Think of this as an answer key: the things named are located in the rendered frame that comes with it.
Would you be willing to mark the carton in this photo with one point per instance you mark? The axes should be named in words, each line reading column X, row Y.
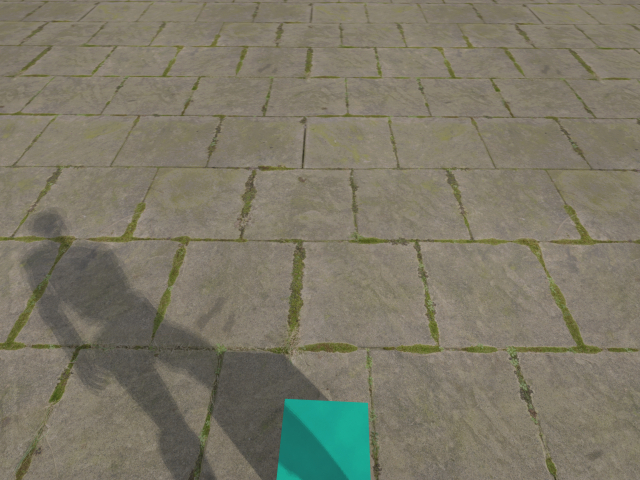
column 324, row 440

